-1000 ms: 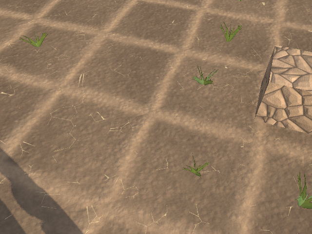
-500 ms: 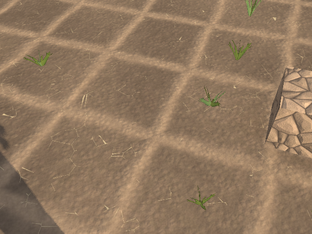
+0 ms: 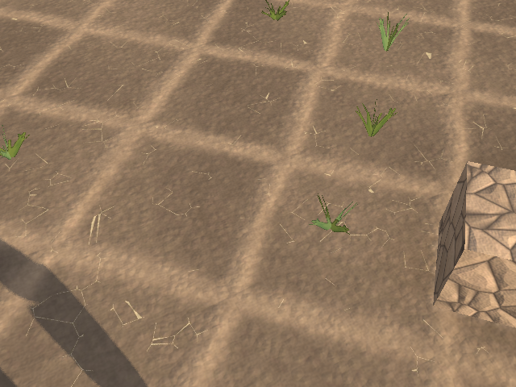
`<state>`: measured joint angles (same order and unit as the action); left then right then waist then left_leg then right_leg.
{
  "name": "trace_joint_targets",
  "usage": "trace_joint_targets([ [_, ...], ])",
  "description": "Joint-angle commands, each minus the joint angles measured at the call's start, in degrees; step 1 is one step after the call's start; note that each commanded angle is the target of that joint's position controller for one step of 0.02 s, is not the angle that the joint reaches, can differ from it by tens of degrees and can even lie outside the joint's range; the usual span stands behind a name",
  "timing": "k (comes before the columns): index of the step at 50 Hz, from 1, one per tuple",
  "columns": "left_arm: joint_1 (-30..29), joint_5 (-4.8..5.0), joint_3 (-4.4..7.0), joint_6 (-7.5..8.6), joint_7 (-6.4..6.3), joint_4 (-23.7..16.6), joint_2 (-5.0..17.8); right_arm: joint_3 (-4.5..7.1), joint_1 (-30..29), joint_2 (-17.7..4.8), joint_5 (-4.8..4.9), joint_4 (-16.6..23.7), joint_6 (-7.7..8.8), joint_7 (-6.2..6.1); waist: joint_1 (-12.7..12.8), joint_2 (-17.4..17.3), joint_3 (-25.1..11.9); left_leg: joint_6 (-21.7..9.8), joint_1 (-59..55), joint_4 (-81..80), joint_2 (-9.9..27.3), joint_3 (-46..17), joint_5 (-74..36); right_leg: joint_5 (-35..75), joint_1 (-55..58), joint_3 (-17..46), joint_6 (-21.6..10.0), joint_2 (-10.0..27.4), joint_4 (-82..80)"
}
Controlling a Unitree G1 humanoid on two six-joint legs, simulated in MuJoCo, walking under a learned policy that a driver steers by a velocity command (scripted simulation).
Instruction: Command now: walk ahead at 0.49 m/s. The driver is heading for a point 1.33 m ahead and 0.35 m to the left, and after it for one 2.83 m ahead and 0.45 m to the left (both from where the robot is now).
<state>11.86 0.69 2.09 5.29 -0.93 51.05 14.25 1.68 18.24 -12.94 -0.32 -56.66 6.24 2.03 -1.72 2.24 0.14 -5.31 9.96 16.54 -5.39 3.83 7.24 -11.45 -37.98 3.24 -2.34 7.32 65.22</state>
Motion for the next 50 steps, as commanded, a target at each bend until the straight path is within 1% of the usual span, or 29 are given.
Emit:
trace_joint_targets([
  [1,2.0,-0.72,0.78,-0.21,-0.39,-2.4,2.6,1.20,-2.3,-7.6,0.08,3.1,1.03,-1.12,2.7,-4.3,3.1,-9.8,6.1,-11.8,16.0,-11.9,-4.1,9.3,-1.1,0.1,1.6,2.4,-8.1],
  [5,-7.3,-0.21,0.38,0.45,0.39,-4.9,1.7,1.47,2.2,-9.2,0.94,2.2,0.27,-1.98,-0.7,-4.4,3.0,-7.2,1.1,-10.7,15.0,-9.0,-5.1,17.8,1.0,-2.1,2.0,-0.2,-24.9],
  [10,-14.3,0.59,0.16,0.95,2.07,-7.7,2.5,1.82,6.5,-9.7,1.57,0.2,-0.94,-2.12,-2.8,-5.2,4.7,-6.5,-8.4,-6.6,18.8,-10.4,-3.4,12.1,0.5,-2.4,0.9,-1.9,-33.4],
  [12,-12.7,0.50,0.60,1.44,2.69,-8.0,3.9,2.22,5.9,-10.5,1.51,0.2,-1.55,-2.25,-1.2,-6.1,3.7,-5.5,-10.8,-3.3,20.1,-11.0,-6.7,7.7,4.2,-3.0,-0.7,-2.9,-35.8],
  [13,-9.2,0.52,1.19,1.70,2.80,-7.2,5.0,2.26,4.8,-10.8,1.41,0.4,-1.87,-2.24,1.1,-6.6,1.9,-4.7,-10.7,0.6,19.6,-10.4,-13.7,6.1,9.7,-4.4,-1.7,-4.4,-37.0],
  [14,-1.3,0.37,2.53,1.89,2.55,-4.9,7.2,1.83,4.3,-9.6,1.15,0.7,-2.15,-2.16,5.0,-5.9,-2.5,-3.5,-8.6,9.8,16.6,-8.7,-22.2,5.6,20.6,-5.4,-3.1,-6.2,-38.2],
  [15,10.7,-0.21,4.11,2.09,2.02,-2.3,11.8,0.70,3.5,-7.2,0.30,2.2,-2.05,-2.03,9.6,-1.7,-11.2,-1.4,1.3,26.9,12.7,-5.6,-17.0,6.8,38.4,2.6,-6.7,1.3,-37.0],
  [16,16.9,-1.04,5.47,1.61,1.92,-1.0,17.3,-1.36,9.7,0.0,0.66,2.9,-0.87,-1.73,8.0,13.0,-18.8,2.9,25.2,49.2,2.6,-1.7,9.7,-1.4,59.6,27.6,-14.8,15.6,-41.9],
  [17,17.4,-1.04,4.04,1.73,1.96,-1.0,11.9,-0.50,9.2,-4.0,2.04,1.9,0.47,-1.58,9.0,11.7,-21.2,2.2,31.7,58.8,2.9,-11.8,24.0,-5.2,59.6,37.9,-15.5,17.6,-47.4],
  [18,12.2,-0.75,2.95,1.95,1.88,-1.9,8.6,0.89,4.6,-8.7,3.41,3.3,0.96,-1.57,7.8,8.0,-12.9,1.1,35.5,61.2,6.0,-12.7,20.1,-3.3,52.3,28.6,-12.4,16.2,-47.7],
  [19,6.9,-0.75,2.14,2.02,1.90,-3.0,6.5,1.14,1.2,-9.1,3.35,4.1,0.83,-1.94,6.1,4.0,-8.7,1.0,33.6,59.2,9.1,-11.2,14.7,0.8,44.4,19.9,-10.4,13.7,-49.2],
  [20,3.3,-0.77,1.70,2.13,2.14,-3.2,4.9,1.42,-0.4,-8.0,2.65,4.3,0.28,-2.36,4.5,1.8,-4.9,1.4,31.6,55.4,10.8,-10.8,10.7,3.4,37.9,14.2,-9.1,11.3,-51.8],
  [21,1.4,-1.04,1.25,2.38,2.26,-3.0,3.3,1.86,0.3,-7.3,2.31,4.1,-0.70,-2.51,2.6,2.6,-2.9,1.5,28.6,52.6,12.4,-11.0,8.1,5.6,33.7,9.2,-7.8,9.0,-53.8],
  [23,1.7,-1.53,1.46,2.63,2.22,-1.7,3.4,1.79,2.1,-4.4,2.42,3.6,-2.27,-2.32,1.2,3.0,-1.3,1.8,25.9,51.3,12.5,-10.5,5.1,11.2,29.6,3.2,-7.5,7.2,-56.0],
  [24,2.3,-1.66,1.70,2.71,2.02,-1.1,4.0,1.90,1.8,-4.0,2.42,4.0,-2.77,-2.31,0.8,2.4,-0.4,2.0,27.0,50.7,12.4,-10.6,3.5,14.1,29.2,0.5,-7.7,7.0,-56.6],
  [28,4.1,-1.91,2.19,2.32,0.74,0.5,5.5,2.48,-3.8,-3.9,1.83,6.9,-3.25,-2.14,1.3,0.9,1.8,3.1,33.0,42.1,11.9,-11.7,-5.2,18.3,31.3,-5.3,-7.5,7.1,-57.7],
  [32,5.5,-1.55,2.47,1.71,-0.31,1.0,7.0,2.09,-11.4,-2.8,1.38,10.0,-3.04,-0.83,3.5,0.3,3.9,2.9,32.4,29.9,11.4,-7.3,-12.5,17.5,33.5,-10.5,-6.2,6.9,-58.7],
  [37,10.0,-0.58,3.10,-0.12,-0.70,2.7,8.2,1.59,-19.3,-1.9,1.59,14.8,-3.02,1.03,5.9,-0.3,6.4,1.0,35.9,23.0,10.8,-2.8,-7.4,23.0,43.8,-13.6,-5.8,10.0,-54.6],
  [38,9.7,-0.39,3.26,-0.51,-0.74,2.6,8.7,1.67,-19.9,-2.1,1.69,15.7,-3.03,1.41,5.5,0.1,6.3,0.4,34.8,22.1,10.2,-1.5,-5.0,26.8,44.9,-14.3,-5.4,10.3,-53.0],
  [40,7.8,-0.10,3.73,-1.08,-1.01,1.7,10.3,2.43,-18.2,-3.6,1.77,16.6,-3.20,1.86,3.2,2.2,3.6,-1.6,27.4,21.5,6.9,2.3,0.4,44.6,45.2,-16.3,-4.3,10.1,-46.8],
  [42,5.6,0.17,4.20,-1.81,-1.35,0.9,12.1,4.45,-8.6,-7.2,2.07,15.3,-3.45,1.76,-2.8,4.1,-2.6,-4.3,13.1,20.3,2.3,4.7,4.1,58.6,43.2,-17.4,-3.0,9.2,-32.1],
  [43,4.5,0.45,4.06,-1.82,-1.34,0.2,12.1,6.51,0.7,-11.0,2.03,12.9,-3.53,0.96,-7.8,2.3,-7.4,-6.7,-1.8,15.0,0.8,2.7,0.1,52.0,36.2,-18.1,-0.9,6.4,-18.6],
  [44,5.9,-1.46,2.75,-1.00,-0.98,-1.6,7.8,7.96,6.4,-16.7,1.87,11.4,-3.99,-0.49,-7.1,-9.3,-11.7,-10.4,-18.4,14.5,12.8,-16.0,-3.0,12.9,18.4,-17.3,1.5,1.7,0.8],
  [45,9.6,-0.70,0.86,1.49,0.14,-4.6,2.2,7.82,4.2,-19.4,1.29,13.5,-3.11,-0.23,-1.5,-17.1,-20.2,-22.5,-33.2,4.2,25.2,-50.7,7.2,-23.1,-2.0,-5.3,3.5,-10.3,18.0],
  [46,1.4,1.40,2.04,3.73,0.95,-6.0,7.5,6.42,5.7,-14.2,0.86,13.2,-2.64,0.04,-5.6,-8.7,-18.4,-18.7,-32.1,-0.3,24.1,-48.5,7.3,-19.8,-8.3,3.0,1.7,-7.2,19.5],
  [47,-1.7,2.37,2.14,4.47,1.15,-7.5,7.8,5.71,3.0,-11.5,0.99,13.3,-2.10,0.00,-4.2,-7.0,-11.1,-16.1,-25.1,-0.1,22.2,-39.1,3.4,-14.3,-10.3,2.2,0.3,-4.8,15.7],
  [48,-1.5,1.25,2.19,4.41,0.62,-6.6,7.4,5.07,-1.9,-9.6,1.45,14.4,-1.79,0.12,-0.9,-1.0,-6.6,-13.8,-15.5,-0.3,19.3,-31.9,-2.3,-10.0,-6.7,1.9,0.3,-2.1,10.5],
  [49,-0.6,-0.07,2.86,3.76,0.22,-6.3,8.1,4.50,-5.3,-7.9,1.35,15.4,-1.69,0.01,1.3,-1.0,-4.7,-12.5,-8.4,-1.0,17.2,-27.2,-7.1,-7.8,-2.5,1.7,1.0,-0.5,6.0],
  [50,0.5,-0.47,3.16,2.80,0.29,-6.4,8.2,4.11,-6.5,-7.1,0.96,16.0,-1.67,-0.23,2.8,-2.0,-4.2,-12.1,-4.0,-2.3,15.7,-25.0,-9.3,-6.5,1.2,2.0,1.6,0.5,3.8],
])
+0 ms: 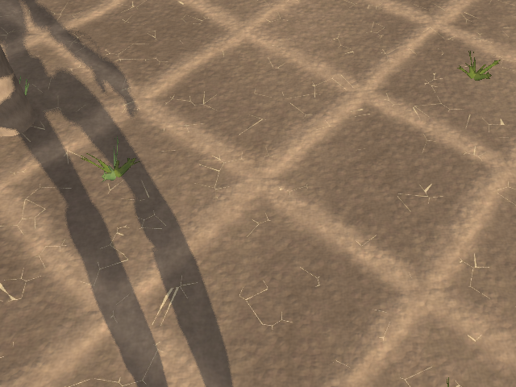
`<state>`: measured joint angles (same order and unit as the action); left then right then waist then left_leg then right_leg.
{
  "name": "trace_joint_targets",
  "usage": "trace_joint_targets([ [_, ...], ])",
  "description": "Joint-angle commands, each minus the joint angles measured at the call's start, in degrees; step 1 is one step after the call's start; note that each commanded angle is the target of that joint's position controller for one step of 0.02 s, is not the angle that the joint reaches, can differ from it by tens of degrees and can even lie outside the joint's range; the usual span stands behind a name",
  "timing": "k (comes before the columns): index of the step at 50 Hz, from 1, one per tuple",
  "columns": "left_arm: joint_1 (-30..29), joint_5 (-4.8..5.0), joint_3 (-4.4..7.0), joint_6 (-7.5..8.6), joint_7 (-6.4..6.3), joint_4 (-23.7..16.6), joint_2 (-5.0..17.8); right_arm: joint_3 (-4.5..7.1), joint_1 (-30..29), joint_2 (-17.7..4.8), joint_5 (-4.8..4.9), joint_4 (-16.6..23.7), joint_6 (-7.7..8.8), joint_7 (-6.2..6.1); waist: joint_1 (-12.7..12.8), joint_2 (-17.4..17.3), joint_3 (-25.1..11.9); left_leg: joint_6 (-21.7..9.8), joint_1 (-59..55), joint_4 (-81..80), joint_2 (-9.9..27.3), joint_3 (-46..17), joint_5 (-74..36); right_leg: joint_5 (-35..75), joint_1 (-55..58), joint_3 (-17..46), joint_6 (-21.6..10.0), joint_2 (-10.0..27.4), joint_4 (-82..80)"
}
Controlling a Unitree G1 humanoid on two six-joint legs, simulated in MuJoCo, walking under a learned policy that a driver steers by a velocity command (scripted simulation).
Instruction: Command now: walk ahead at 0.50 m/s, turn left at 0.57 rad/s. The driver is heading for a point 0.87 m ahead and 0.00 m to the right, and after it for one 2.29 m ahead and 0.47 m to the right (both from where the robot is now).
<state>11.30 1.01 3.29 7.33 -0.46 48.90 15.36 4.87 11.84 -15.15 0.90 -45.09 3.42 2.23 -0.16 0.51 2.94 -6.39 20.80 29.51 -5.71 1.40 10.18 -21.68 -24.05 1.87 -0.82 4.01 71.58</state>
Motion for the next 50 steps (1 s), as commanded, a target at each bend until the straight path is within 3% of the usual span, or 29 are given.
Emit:
trace_joint_targets([
  [1,1.5,-1.14,2.07,0.00,-0.20,-4.7,6.5,1.00,-0.1,-5.3,-0.11,4.6,1.24,-0.70,1.9,-0.7,-6.5,-11.1,-12.3,-16.1,15.2,-21.5,-14.2,4.5,-11.4,2.8,1.0,3.8,-5.0],
  [4,-2.7,-2.07,1.70,-1.18,-0.59,-6.8,4.7,1.63,2.7,-8.0,0.00,4.3,1.41,-1.93,1.3,-1.5,-4.7,-10.9,-8.0,-17.1,13.3,-17.3,-19.5,10.5,-12.2,1.1,3.6,2.7,-13.8],
  [8,-10.2,-1.61,0.67,-0.90,0.03,-8.7,2.6,1.18,6.7,-7.1,0.19,3.1,0.90,-2.84,-2.4,-4.6,-3.8,-7.2,-8.6,-16.4,10.5,-12.9,-16.3,25.2,-10.6,-0.1,3.6,0.3,-31.6],
  [10,-13.4,-1.12,0.33,-0.53,0.71,-9.5,2.4,1.02,8.6,-7.2,0.15,2.3,0.94,-2.82,-4.1,-5.5,-3.0,-6.3,-9.2,-16.5,11.2,-13.5,-11.9,29.6,-8.5,-0.8,3.0,-0.9,-37.0],
  [13,-16.8,-0.75,0.45,0.13,1.63,-11.2,3.9,0.96,10.9,-7.5,0.18,0.9,0.86,-2.77,-5.5,-5.8,-1.5,-6.5,-15.3,-13.8,14.5,-16.8,-11.1,27.4,-10.9,-0.1,1.2,-1.3,-40.7],
  [16,-16.0,-0.76,0.78,0.86,2.36,-11.9,5.3,1.21,11.3,-8.4,0.00,0.3,0.29,-3.21,-4.2,-6.7,-1.3,-5.5,-21.5,-10.3,17.5,-19.7,-16.5,20.3,-10.8,-0.3,-1.3,-2.0,-43.4],
  [17,-13.6,-0.76,1.08,1.01,2.36,-11.4,6.0,1.31,10.5,-8.8,-0.05,0.4,0.07,-3.29,-2.7,-7.4,-2.2,-4.8,-22.0,-8.2,17.4,-19.5,-22.4,18.1,-7.3,-1.1,-2.3,-2.9,-44.1],
  [18,-8.3,-0.91,1.77,1.14,2.17,-10.0,7.1,1.17,9.0,-8.7,-0.06,0.8,-0.11,-3.28,0.3,-7.2,-5.0,-3.8,-21.6,-3.1,15.3,-17.8,-31.7,18.9,0.5,-2.8,-3.8,-4.6,-46.2],
  [19,0.1,-1.47,2.64,1.21,1.91,-8.0,9.2,0.55,7.7,-7.4,-0.43,1.6,-0.08,-3.05,4.1,-5.8,-11.5,-2.3,-17.3,7.2,12.2,-15.2,-33.9,22.0,13.9,-0.4,-6.4,-1.8,-44.7],
  [20,10.1,-2.01,3.50,0.97,1.70,-6.9,13.0,-0.49,9.7,-4.9,-1.44,2.7,0.30,-2.99,6.5,2.1,-20.4,0.2,-4.2,25.1,6.6,-11.4,-17.0,23.6,32.5,12.7,-11.5,8.8,-42.6],
  [21,13.9,-1.63,3.97,0.37,2.34,-4.3,14.0,-1.51,17.7,-1.2,0.42,1.8,1.24,-2.62,3.6,19.5,-24.9,3.5,15.2,41.4,-0.9,-9.8,21.7,10.8,46.6,37.8,-18.9,18.8,-50.4],
  [22,12.7,-0.15,2.59,0.22,2.38,-4.8,8.6,-0.72,14.0,-6.6,1.15,1.3,1.64,-2.49,5.3,11.6,-18.8,3.0,22.2,46.8,2.8,-13.4,21.6,-1.4,43.4,39.6,-16.5,17.6,-53.8],
  [23,7.9,-0.05,1.85,-0.23,2.09,-5.6,6.4,-0.29,7.2,-8.3,1.23,3.0,1.83,-2.29,5.2,5.9,-10.4,2.9,24.4,46.3,5.7,-10.8,15.8,-0.4,34.9,31.0,-14.0,15.6,-55.1],
  [24,4.3,-0.71,1.38,-0.62,2.12,-6.4,6.0,-0.41,3.9,-7.7,0.39,3.7,1.89,-2.35,3.6,1.1,-6.1,3.1,22.3,43.5,8.3,-8.5,11.1,5.8,26.6,25.0,-13.0,13.3,-56.8],
  [25,2.5,-1.17,1.06,-0.67,2.27,-6.6,5.3,-0.18,3.1,-6.9,-0.34,4.0,1.87,-2.44,2.1,0.6,-3.9,3.4,20.5,40.1,10.0,-7.8,8.4,11.0,21.5,21.3,-12.7,11.3,-58.2],
  [26,1.9,-1.63,0.76,-0.52,2.33,-6.5,4.8,-0.09,4.2,-6.1,-0.41,3.9,1.62,-2.42,0.6,2.2,-4.1,3.7,17.4,37.9,11.4,-7.6,6.8,14.6,18.5,18.4,-12.3,9.7,-59.4],
  [29,3.1,-1.06,0.93,-0.09,2.25,-5.2,5.8,-0.44,5.0,-4.0,-0.42,3.7,0.86,-2.67,-0.3,4.2,-4.1,5.0,16.5,32.3,12.4,-5.6,4.4,22.6,15.8,12.2,-13.1,8.0,-62.0],
  [31,4.5,-0.92,1.35,-0.34,1.75,-4.4,7.3,-0.68,1.0,-3.5,-0.77,5.0,0.81,-2.85,0.5,3.2,-3.3,6.2,19.2,26.5,13.0,-5.0,-0.3,26.4,16.4,9.9,-13.4,8.1,-63.2],
  [36,8.8,-0.18,1.39,-1.32,1.01,-2.3,8.1,-1.44,-7.9,-1.8,-0.55,6.9,1.35,-2.04,3.6,3.1,-1.9,6.4,16.4,9.6,11.3,-3.0,-14.1,26.9,17.6,3.6,-10.6,5.5,-63.5],
  [41,12.9,0.14,1.49,-2.56,0.84,0.2,8.9,-1.61,-15.6,-2.4,0.24,9.7,2.03,-0.48,5.7,3.5,0.7,5.2,17.0,2.1,9.4,-2.2,-12.0,26.2,24.4,5.0,-10.4,9.0,-60.7],
  [44,11.8,0.33,1.98,-3.45,0.33,0.6,10.4,-1.06,-13.7,-4.2,0.19,10.0,2.65,0.21,3.0,4.8,-0.8,2.9,11.9,-1.0,7.8,-1.4,-5.9,34.9,27.9,5.4,-9.0,10.7,-55.9],
  [45,10.5,0.39,2.06,-3.69,0.20,0.4,10.9,-0.35,-9.2,-5.5,-0.01,8.7,2.75,0.08,0.1,5.1,-3.6,1.7,4.7,-2.7,6.1,0.2,-5.9,43.8,27.5,3.9,-8.0,9.5,-50.8],
  [46,9.9,0.16,1.64,-3.86,0.10,0.1,9.9,1.01,-0.5,-8.2,-0.26,6.0,2.71,-0.38,-3.9,4.0,-9.3,-0.2,-8.1,-3.1,5.7,0.5,-7.6,48.2,24.1,1.6,-6.5,6.6,-41.1],
  [47,9.5,-1.14,0.47,-3.60,-0.08,-1.6,7.4,2.21,10.7,-12.5,-1.11,3.9,2.54,-1.05,-7.8,-1.9,-18.3,-4.3,-26.6,-0.6,16.2,-10.9,-11.1,33.8,11.9,-1.1,-4.3,3.2,-23.5],
  [48,17.0,-0.93,-1.66,-2.29,0.44,-2.2,0.3,2.89,13.2,-16.5,-1.22,2.8,2.21,-0.87,-3.9,-17.3,-25.0,-13.5,-45.0,-5.7,28.4,-37.0,-2.0,-6.4,-11.2,-1.2,-0.9,-7.0,-4.5],
  [49,14.1,0.31,-0.37,-1.23,0.85,-1.3,6.3,1.55,13.9,-10.8,-0.43,2.8,1.99,-0.88,-6.4,-12.6,-24.0,-12.9,-44.0,-10.0,27.9,-41.7,6.2,-11.8,-18.4,5.4,-1.3,-4.7,2.3],
  [50,8.5,1.38,0.42,-0.63,1.13,-3.2,8.9,0.73,9.5,-8.9,-0.26,3.3,1.97,-1.06,-5.9,-9.4,-14.9,-10.3,-36.3,-11.4,25.8,-33.2,5.0,-6.9,-21.8,4.3,-1.8,-1.9,3.0],
])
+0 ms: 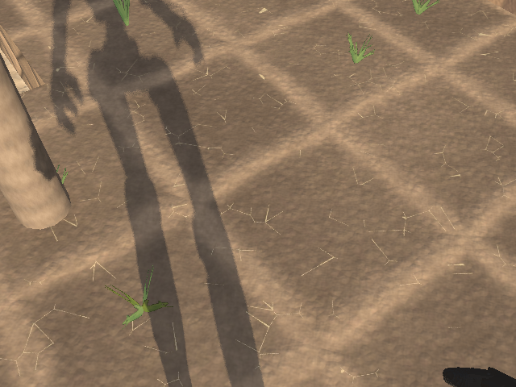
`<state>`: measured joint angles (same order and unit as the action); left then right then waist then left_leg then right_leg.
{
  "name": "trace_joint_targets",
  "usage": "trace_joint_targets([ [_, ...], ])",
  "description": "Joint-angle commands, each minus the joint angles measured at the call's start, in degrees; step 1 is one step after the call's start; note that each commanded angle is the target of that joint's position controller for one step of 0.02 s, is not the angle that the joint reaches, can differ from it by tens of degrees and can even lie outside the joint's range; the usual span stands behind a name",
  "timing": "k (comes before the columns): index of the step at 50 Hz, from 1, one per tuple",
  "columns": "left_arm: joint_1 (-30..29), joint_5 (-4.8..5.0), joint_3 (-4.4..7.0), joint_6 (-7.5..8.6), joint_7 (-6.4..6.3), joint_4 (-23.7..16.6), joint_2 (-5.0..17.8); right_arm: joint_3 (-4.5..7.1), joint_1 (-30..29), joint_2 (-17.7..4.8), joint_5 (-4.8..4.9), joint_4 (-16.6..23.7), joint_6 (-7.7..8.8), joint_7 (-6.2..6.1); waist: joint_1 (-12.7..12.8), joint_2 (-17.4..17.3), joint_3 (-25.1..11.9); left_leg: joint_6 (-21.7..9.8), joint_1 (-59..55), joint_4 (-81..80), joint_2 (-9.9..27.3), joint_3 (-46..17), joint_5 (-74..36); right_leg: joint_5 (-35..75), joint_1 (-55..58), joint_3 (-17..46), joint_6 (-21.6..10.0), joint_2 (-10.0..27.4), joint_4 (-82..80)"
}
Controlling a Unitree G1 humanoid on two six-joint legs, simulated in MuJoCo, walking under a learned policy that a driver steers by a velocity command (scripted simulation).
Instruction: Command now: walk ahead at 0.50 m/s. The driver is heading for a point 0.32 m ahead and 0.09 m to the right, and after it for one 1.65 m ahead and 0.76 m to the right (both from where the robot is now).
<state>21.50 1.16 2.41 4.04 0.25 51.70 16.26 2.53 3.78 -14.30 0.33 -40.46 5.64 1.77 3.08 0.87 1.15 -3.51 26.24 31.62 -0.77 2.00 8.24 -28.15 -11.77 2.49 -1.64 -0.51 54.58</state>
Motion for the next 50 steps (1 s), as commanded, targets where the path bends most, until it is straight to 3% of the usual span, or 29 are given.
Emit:
trace_joint_targets([
  [1,-4.8,0.88,1.23,2.74,0.24,-6.6,7.5,2.60,13.4,-8.6,0.06,-0.8,-0.35,-0.59,-7.3,-5.2,-8.6,-11.6,-33.3,-14.9,18.3,-27.3,2.3,4.9,-32.3,2.0,-0.8,5.3,17.4],
  [2,-6.2,-0.10,1.46,2.48,0.07,-6.9,7.0,2.18,10.5,-7.2,-0.32,-0.5,-0.34,-0.36,-5.6,-3.7,-5.1,-10.9,-26.3,-16.9,16.3,-23.1,-2.2,8.1,-30.0,1.5,-0.3,6.8,14.0],
  [3,-5.1,-0.41,1.64,1.84,0.06,-6.7,6.3,1.78,9.1,-6.1,-0.79,-0.5,-0.12,-0.21,-3.6,-4.8,-4.3,-10.4,-21.8,-18.7,14.7,-20.2,-4.9,10.3,-26.5,1.9,0.0,8.1,12.0],
  [6,-3.2,0.00,1.30,-0.30,-0.13,-5.9,3.6,2.21,8.8,-6.9,-0.64,-1.9,1.08,-0.19,-1.7,-5.4,-2.8,-10.8,-16.3,-23.1,14.1,-13.3,-8.1,14.1,-24.3,1.8,1.3,8.9,8.7],
  [11,-10.0,-0.15,1.58,-0.55,0.03,-8.0,3.2,2.46,10.6,-8.2,-1.25,-4.6,1.12,-1.45,-3.3,-3.8,0.4,-8.2,-17.5,-24.5,12.7,-3.3,-15.5,28.8,-28.3,3.6,1.9,7.2,-4.0],
  [13,-13.2,-0.75,1.09,-0.15,0.57,-9.2,1.9,2.28,10.0,-8.6,-1.27,-5.0,0.79,-1.96,-4.1,-3.8,1.1,-6.4,-16.1,-22.9,10.9,2.2,-23.5,34.3,-23.8,0.4,1.7,5.7,-12.1],
  [15,-16.9,-1.02,0.74,-0.03,1.34,-11.1,1.0,2.32,11.6,-9.4,-1.00,-6.0,0.16,-2.59,-5.7,-3.9,0.8,-5.7,-18.1,-20.7,11.6,4.0,-27.9,36.8,-21.8,-2.1,1.5,4.7,-16.2],
  [18,-18.3,-0.95,1.26,-0.39,2.65,-13.6,2.4,2.77,12.0,-10.9,-0.03,-6.7,-1.54,-3.30,-5.8,-5.1,-0.3,-4.8,-25.2,-15.0,14.1,4.1,-32.2,30.4,-23.0,-3.2,0.2,3.6,-19.5],
  [20,-15.4,-1.27,2.13,-0.50,3.39,-14.3,4.3,3.30,10.4,-12.1,0.70,-6.2,-2.78,-4.08,-3.8,-6.3,-2.3,-3.5,-27.7,-8.1,15.0,4.1,-40.0,23.5,-19.8,-5.0,-1.5,1.6,-20.9],
  [21,-10.6,-1.29,2.98,-0.42,3.54,-13.4,5.8,3.46,9.4,-12.2,0.94,-5.7,-3.41,-4.53,-1.4,-6.0,-4.5,-2.3,-27.6,-1.4,14.0,4.8,-42.5,23.3,-14.5,-6.1,-2.7,-0.2,-23.6],
  [22,-4.5,-1.37,4.36,-0.23,3.05,-11.9,8.5,3.19,9.7,-11.4,0.82,-5.3,-3.79,-4.73,1.3,-3.2,-7.7,0.1,-25.1,9.5,10.6,6.5,-38.5,31.0,-5.7,-5.8,-4.4,-2.0,-28.8],
  [23,-0.2,-1.75,5.76,-0.59,1.67,-12.2,14.3,2.12,12.2,-9.0,-1.32,-3.8,-3.31,-4.53,1.8,6.3,-13.9,3.7,-11.4,27.7,6.2,7.4,-15.3,57.0,10.2,8.9,-9.2,9.1,-26.3],
  [24,-3.0,-2.35,5.63,-0.70,1.34,-14.1,17.5,0.21,19.6,-3.6,-2.54,-2.6,-2.35,-3.22,-4.2,15.4,-22.4,6.9,9.1,46.8,-4.9,0.6,33.4,71.1,27.6,33.5,-22.5,23.3,-25.9],
  [25,-2.6,-1.86,4.83,-1.33,1.35,-15.6,12.7,1.23,16.2,-8.9,-1.29,-3.8,-1.88,-2.23,0.5,6.3,-27.6,5.8,10.0,50.2,-1.6,-8.9,30.3,60.6,25.8,31.5,-21.4,21.0,-28.5],
  [26,-6.6,-1.52,4.16,-1.61,1.25,-16.5,10.4,1.52,11.2,-9.6,0.40,-2.0,-2.14,-2.16,0.1,4.1,-20.4,5.1,13.2,48.6,0.1,-8.0,25.1,52.1,19.4,24.8,-18.7,18.1,-30.2],
  [27,-9.2,-0.64,3.73,-2.22,0.92,-16.7,8.6,1.50,9.3,-8.9,0.01,-2.1,-2.75,-2.87,-1.3,-0.8,-14.2,5.3,13.5,44.3,2.3,-7.1,21.1,43.8,11.5,20.6,-15.7,15.2,-32.3],
  [28,-11.2,-0.45,3.38,-2.77,0.55,-17.2,7.7,1.86,8.3,-9.5,-0.70,-1.8,-3.63,-3.59,-2.5,-0.5,-10.4,5.6,11.6,40.2,3.4,-7.0,18.5,37.7,3.9,19.0,-14.4,13.6,-34.4],
  [30,-13.1,-1.67,3.58,-3.26,0.23,-18.2,8.3,2.10,9.6,-8.8,-0.95,-1.4,-4.99,-4.02,-4.9,3.4,-8.4,5.9,5.6,35.2,2.7,-6.3,15.5,33.4,-5.2,17.1,-13.5,10.4,-37.0],
  [33,-12.4,-1.61,4.20,-3.42,-0.77,-18.7,9.6,1.77,9.7,-7.2,-1.12,-1.3,-5.19,-4.73,-4.7,4.8,-9.9,7.3,4.6,27.6,1.6,-6.3,13.2,34.5,-6.1,16.3,-13.3,9.2,-36.4],
  [35,-12.2,-1.14,4.41,-4.01,-1.55,-19.1,10.0,1.73,8.2,-7.1,-1.06,-0.8,-5.40,-4.88,-4.0,5.0,-10.9,8.0,4.6,23.9,1.4,-7.3,10.7,27.4,-5.5,17.6,-12.4,8.7,-36.2],
  [38,-12.7,-1.04,4.46,-4.96,-2.18,-19.8,10.0,1.77,5.6,-7.0,-0.71,0.1,-5.37,-4.64,-3.0,6.6,-9.4,8.2,3.4,18.2,0.6,-7.8,8.6,15.2,-6.8,20.1,-10.8,7.4,-36.8],
  [42,-11.8,-1.12,4.56,-5.82,-2.14,-20.2,9.7,1.98,4.7,-7.4,-0.19,0.8,-4.11,-3.84,-1.9,8.6,-8.8,7.2,-0.3,9.7,-0.6,-8.0,10.4,15.3,-4.6,24.4,-10.2,7.4,-35.2],
  [45,-12.7,-0.19,4.38,-6.54,-2.22,-20.7,9.1,2.63,8.9,-7.9,0.15,-0.2,-3.21,-2.97,-4.6,8.7,-8.3,4.9,-9.6,-6.3,-0.9,-6.3,4.2,18.5,-5.2,25.6,-7.7,5.2,-31.5],
  [46,-11.3,-0.03,3.92,-6.63,-2.30,-20.8,7.4,3.54,10.7,-10.7,-0.55,-0.4,-3.21,-3.01,-4.5,5.2,-8.9,2.6,-16.3,-10.3,5.5,-10.4,1.5,12.9,-9.8,22.8,-5.0,2.3,-26.9],
  [47,-8.7,-0.09,3.34,-6.44,-2.01,-21.7,4.6,4.76,8.8,-16.4,-2.04,0.4,-3.95,-3.38,-1.0,-11.2,-7.6,-4.4,-21.0,-12.4,18.6,-23.5,-7.2,-1.6,-20.6,11.3,-1.1,-6.7,-14.3],
  [48,-10.7,-0.64,4.52,-5.44,-1.71,-22.7,8.6,4.74,8.6,-15.0,-3.67,0.8,-4.09,-3.14,-2.8,-18.1,-6.3,-11.6,-17.4,-15.0,25.2,-32.7,-13.2,-7.8,-26.2,6.2,1.6,-7.7,-0.6],
  [49,-9.9,-0.74,5.66,-5.29,-1.50,-21.3,11.7,3.94,5.6,-12.1,-3.27,2.5,-3.95,-3.44,-2.1,-12.3,-5.9,-11.3,-16.5,-13.8,23.7,-28.4,-14.2,-4.2,-25.8,7.3,2.8,-4.9,7.8],
  [50,-8.4,-0.42,5.91,-5.87,-1.58,-19.6,11.4,3.42,3.0,-9.8,-2.29,3.1,-4.05,-3.67,-1.2,-9.1,-5.1,-8.4,-15.9,-12.5,19.7,-22.0,-14.0,-0.7,-25.5,6.3,3.7,-4.5,11.2],
])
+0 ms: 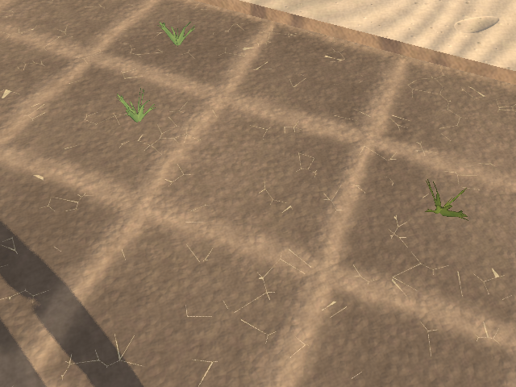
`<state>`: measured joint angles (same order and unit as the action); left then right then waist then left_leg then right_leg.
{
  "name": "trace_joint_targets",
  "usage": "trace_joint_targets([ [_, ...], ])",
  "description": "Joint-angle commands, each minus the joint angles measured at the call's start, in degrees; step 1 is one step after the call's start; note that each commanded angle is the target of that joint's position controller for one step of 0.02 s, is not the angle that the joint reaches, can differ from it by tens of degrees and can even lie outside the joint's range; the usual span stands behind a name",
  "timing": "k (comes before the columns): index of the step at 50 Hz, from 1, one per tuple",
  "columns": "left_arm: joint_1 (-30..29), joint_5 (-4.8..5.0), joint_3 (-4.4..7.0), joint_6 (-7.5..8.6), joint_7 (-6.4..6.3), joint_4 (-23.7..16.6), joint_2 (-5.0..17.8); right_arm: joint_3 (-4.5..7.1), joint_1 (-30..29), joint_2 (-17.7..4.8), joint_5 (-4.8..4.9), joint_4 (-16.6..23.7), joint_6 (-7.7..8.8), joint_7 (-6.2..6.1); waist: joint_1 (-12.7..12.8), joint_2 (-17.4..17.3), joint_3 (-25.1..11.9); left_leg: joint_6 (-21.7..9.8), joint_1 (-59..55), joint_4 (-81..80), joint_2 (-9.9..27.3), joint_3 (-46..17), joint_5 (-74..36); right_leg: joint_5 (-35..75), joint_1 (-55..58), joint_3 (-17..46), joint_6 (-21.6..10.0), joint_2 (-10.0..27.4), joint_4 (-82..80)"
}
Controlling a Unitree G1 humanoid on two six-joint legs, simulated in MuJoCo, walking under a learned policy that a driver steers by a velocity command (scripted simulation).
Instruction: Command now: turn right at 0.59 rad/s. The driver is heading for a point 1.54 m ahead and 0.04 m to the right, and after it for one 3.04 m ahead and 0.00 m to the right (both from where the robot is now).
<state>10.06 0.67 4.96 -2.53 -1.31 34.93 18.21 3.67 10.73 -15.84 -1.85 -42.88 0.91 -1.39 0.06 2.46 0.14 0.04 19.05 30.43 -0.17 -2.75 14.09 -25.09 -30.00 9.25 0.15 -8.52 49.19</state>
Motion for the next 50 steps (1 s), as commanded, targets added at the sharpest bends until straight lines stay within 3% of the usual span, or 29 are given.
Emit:
trace_joint_targets([
  [1,4.2,-0.06,3.16,-0.11,-0.33,-1.7,8.1,1.87,-5.1,-7.0,0.82,6.1,0.53,-0.70,1.9,-9.6,-3.6,-10.1,-9.3,-10.5,16.3,-12.9,-19.3,-1.1,-7.7,-1.3,3.1,4.0,20.1],
  [2,4.6,-0.01,2.75,-0.70,-0.25,-1.5,6.6,1.54,-5.2,-6.5,1.31,6.2,0.32,-0.90,1.5,-9.7,-2.8,-10.0,-9.2,-10.5,15.4,-10.3,-20.7,0.6,-8.2,-1.9,4.0,4.3,23.1],
  [5,0.2,0.86,1.72,-0.92,0.04,-3.7,4.1,1.66,-2.6,-7.0,0.80,5.9,-0.66,-1.44,-0.9,-11.8,-1.7,-10.8,-12.1,-11.6,13.5,-4.6,-20.0,4.2,-9.2,-6.2,5.5,6.1,17.4],
  [8,-2.8,0.33,0.73,-0.58,0.52,-5.4,2.3,2.42,0.0,-9.1,0.93,5.2,-1.27,-1.51,-3.0,-13.1,-3.8,-12.2,-15.5,-10.6,15.3,-4.0,-22.3,2.1,-5.1,-7.1,6.0,8.2,7.5],
  [10,-2.7,0.01,0.23,-0.39,0.95,-5.6,1.7,2.86,-0.9,-10.6,1.37,5.2,-1.36,-0.92,-2.9,-13.9,-4.8,-12.7,-13.5,-10.2,16.0,-2.9,-24.0,0.1,1.5,-9.0,5.0,8.5,0.7],
  [12,-1.9,0.07,0.44,-0.43,1.18,-5.2,2.6,2.96,-1.0,-11.0,2.10,4.8,-1.28,-0.27,-2.8,-14.6,-4.9,-12.9,-12.8,-9.5,16.7,-3.3,-24.4,0.7,5.8,-10.6,3.9,7.9,-5.4],
  [15,2.5,-0.05,0.55,-0.31,1.62,-2.9,2.0,2.42,-2.3,-10.2,3.61,3.9,-1.29,0.11,0.2,-13.2,-4.5,-10.4,-10.1,-5.3,15.4,-2.1,-23.0,13.6,16.2,-12.4,0.3,6.5,-25.0],
  [16,3.0,-0.28,0.67,-0.26,1.49,-2.7,3.0,1.78,0.5,-8.5,3.66,2.4,-0.95,0.27,0.2,-10.9,-4.9,-6.9,-6.4,-3.4,13.8,-0.7,-18.4,20.3,23.0,-10.1,-1.4,7.5,-30.6],
  [17,4.1,-0.60,1.17,-0.24,0.85,-3.3,6.4,0.52,2.3,-4.9,1.40,2.6,-0.41,0.77,-1.3,-0.5,-8.6,-1.4,0.8,5.2,9.5,3.7,-4.4,35.2,32.6,1.8,-3.8,17.1,-29.7],
  [18,0.7,-1.68,0.98,-0.13,0.58,-4.4,8.6,-0.59,1.9,-2.3,-0.30,4.1,0.21,1.21,-3.0,12.6,-7.3,3.2,9.2,10.7,4.5,6.4,17.1,47.1,31.2,10.9,-12.1,27.3,-27.3],
  [19,1.5,-2.74,0.38,0.87,0.94,-3.9,5.4,0.37,-2.7,-6.1,0.58,4.7,0.02,0.52,1.5,9.8,-7.8,4.4,8.2,16.3,5.1,2.5,20.8,40.1,25.8,11.6,-17.0,28.2,-29.0],
  [20,0.3,-3.01,-0.23,1.78,1.14,-3.0,4.0,1.12,-3.4,-8.0,1.68,4.3,-0.36,0.36,0.9,8.1,-5.7,4.6,8.6,20.1,5.1,1.5,19.7,36.2,24.4,9.1,-16.0,25.7,-29.9],
  [21,-1.5,-2.56,-0.22,2.34,1.11,-2.4,4.2,1.40,-2.6,-7.7,1.81,3.2,-0.84,0.09,0.3,7.5,-4.7,4.7,9.2,21.4,5.1,1.0,17.9,33.3,23.7,6.7,-13.9,23.3,-30.0],
  [23,-4.0,-1.56,-0.50,2.97,0.94,-1.8,4.1,1.75,-0.4,-7.7,1.37,1.7,-1.74,-0.29,-0.9,6.7,-3.2,5.4,7.3,22.9,5.0,0.3,13.7,37.3,20.9,4.0,-12.5,21.7,-29.5],
  [26,-5.2,-1.57,-0.98,2.78,0.87,-0.6,2.3,0.77,0.9,-4.7,1.76,0.8,-1.62,-0.05,-1.2,5.6,-3.9,5.4,2.1,16.4,4.3,1.6,10.3,37.8,19.7,0.6,-12.0,19.2,-28.4],
  [28,-4.4,-1.50,-1.10,2.49,0.89,0.5,2.1,0.36,-0.4,-4.2,1.88,1.0,-1.50,0.04,-0.1,5.7,-4.0,5.0,0.1,10.3,3.9,2.0,9.3,35.6,20.6,1.9,-12.5,19.5,-27.8],
  [30,-5.1,-1.07,-1.46,2.29,0.93,1.4,1.6,0.15,1.1,-4.0,1.88,0.3,-1.31,0.22,-1.3,4.9,-4.0,4.2,-4.8,0.1,3.3,2.8,2.2,30.9,19.8,2.5,-11.6,18.9,-27.0],
  [31,-4.4,-0.74,-1.69,2.37,1.03,2.3,1.0,-0.06,1.9,-4.0,1.29,-0.1,-1.10,0.37,-2.1,3.5,-3.6,3.4,-9.0,-6.8,3.3,2.4,-6.8,26.3,18.2,2.1,-9.6,17.8,-26.9],
  [32,-2.4,-1.17,-1.91,2.77,1.14,3.2,0.3,0.16,2.2,-6.2,0.47,-0.1,-0.94,0.29,-1.2,0.8,-4.0,2.3,-12.9,-7.3,5.7,-0.7,-15.1,20.1,16.3,1.5,-6.7,15.7,-26.3],
  [33,-0.5,-1.93,-1.66,3.11,1.47,3.6,0.9,0.85,2.1,-9.8,0.72,0.1,-0.98,0.10,1.4,-4.5,-3.0,0.5,-12.9,-5.1,7.7,-1.6,-18.2,13.6,14.7,-1.1,-4.6,12.4,-25.6],
  [34,-0.7,-2.06,-1.74,3.06,1.45,3.8,0.4,1.16,0.7,-9.5,1.50,-1.0,-0.90,0.34,1.9,-9.1,-1.7,-1.5,-7.4,-4.8,6.8,-1.1,-7.8,11.4,16.7,-4.2,-2.7,9.8,-26.0],
  [35,-3.3,-1.93,-1.50,2.88,1.24,4.2,1.9,0.56,0.0,-6.8,1.41,-0.6,-0.60,0.62,-0.1,-7.1,-0.1,-1.4,-5.1,-6.1,5.7,-0.7,-3.3,11.6,17.9,-4.7,-1.8,9.5,-24.3],
  [36,-4.2,-1.55,-1.32,2.64,0.93,4.3,1.6,0.19,0.1,-5.7,0.87,-1.1,-0.31,0.54,-0.2,-6.5,-0.3,-0.7,-4.6,-6.8,5.5,-0.6,-2.2,12.4,18.2,-4.9,-2.0,9.7,-23.7],
  [39,-3.4,-1.48,-1.33,1.84,0.39,5.5,0.6,-0.28,0.9,-4.9,0.94,-2.1,0.60,0.28,-0.3,-5.9,-0.1,0.3,-5.1,-6.4,4.7,0.2,-3.1,14.8,17.9,-4.6,-2.3,10.0,-23.7],
  [50,-0.3,-1.05,-0.95,2.26,-0.29,12.6,0.5,-0.83,1.6,-4.1,1.30,-5.5,0.44,-0.47,-0.5,-2.2,0.7,-0.1,-5.9,-6.1,3.5,1.0,-2.9,17.2,18.1,-5.0,-1.1,10.0,-24.0],
])
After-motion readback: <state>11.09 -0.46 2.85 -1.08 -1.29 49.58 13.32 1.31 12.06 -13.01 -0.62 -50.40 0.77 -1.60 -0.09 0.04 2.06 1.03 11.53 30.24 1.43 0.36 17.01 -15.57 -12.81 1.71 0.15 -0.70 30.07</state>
